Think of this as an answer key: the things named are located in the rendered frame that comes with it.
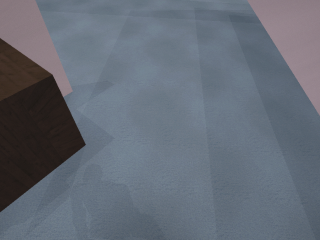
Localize pedestal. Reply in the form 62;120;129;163
0;38;86;212

